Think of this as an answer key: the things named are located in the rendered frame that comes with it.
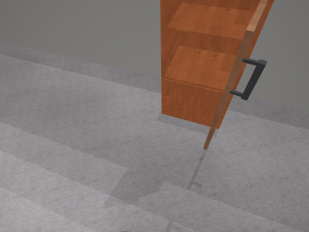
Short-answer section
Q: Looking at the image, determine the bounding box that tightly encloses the handle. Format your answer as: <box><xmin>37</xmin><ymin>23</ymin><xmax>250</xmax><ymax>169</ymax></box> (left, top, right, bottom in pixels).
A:
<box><xmin>230</xmin><ymin>57</ymin><xmax>267</xmax><ymax>101</ymax></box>

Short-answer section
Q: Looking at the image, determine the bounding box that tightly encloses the cupboard door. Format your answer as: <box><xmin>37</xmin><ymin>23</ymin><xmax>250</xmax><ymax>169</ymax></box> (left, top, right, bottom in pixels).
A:
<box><xmin>203</xmin><ymin>0</ymin><xmax>269</xmax><ymax>150</ymax></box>

